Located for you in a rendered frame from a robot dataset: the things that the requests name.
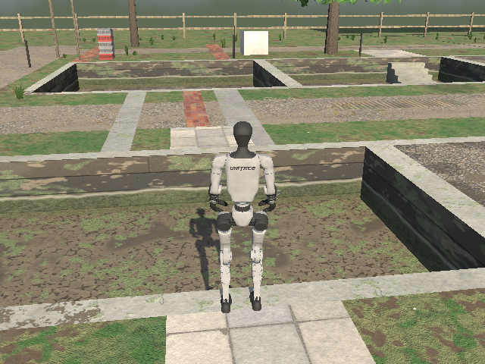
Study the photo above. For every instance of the left robot forearm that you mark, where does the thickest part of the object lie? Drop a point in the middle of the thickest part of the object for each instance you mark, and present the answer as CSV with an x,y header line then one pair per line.
x,y
213,198

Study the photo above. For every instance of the right robot forearm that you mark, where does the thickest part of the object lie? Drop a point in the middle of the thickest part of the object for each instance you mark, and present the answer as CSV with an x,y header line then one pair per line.
x,y
272,198

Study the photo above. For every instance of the right robot upper arm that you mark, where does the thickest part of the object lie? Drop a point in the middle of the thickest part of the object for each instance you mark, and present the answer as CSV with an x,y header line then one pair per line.
x,y
267,163

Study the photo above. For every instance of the left robot upper arm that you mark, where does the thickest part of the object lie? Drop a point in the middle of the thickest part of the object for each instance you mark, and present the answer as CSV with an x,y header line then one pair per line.
x,y
216,172

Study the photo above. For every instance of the robot left foot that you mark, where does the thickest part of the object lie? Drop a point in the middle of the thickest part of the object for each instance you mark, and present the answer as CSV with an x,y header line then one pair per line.
x,y
226,306

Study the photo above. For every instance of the robot left hand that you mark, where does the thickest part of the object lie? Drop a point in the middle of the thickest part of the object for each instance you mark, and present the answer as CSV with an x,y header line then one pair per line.
x,y
215,208

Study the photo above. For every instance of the robot right shin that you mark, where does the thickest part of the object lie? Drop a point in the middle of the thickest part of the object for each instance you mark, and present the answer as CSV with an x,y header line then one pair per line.
x,y
257,270

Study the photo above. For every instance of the robot right hand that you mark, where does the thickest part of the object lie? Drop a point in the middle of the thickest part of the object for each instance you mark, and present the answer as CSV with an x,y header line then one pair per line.
x,y
270,208

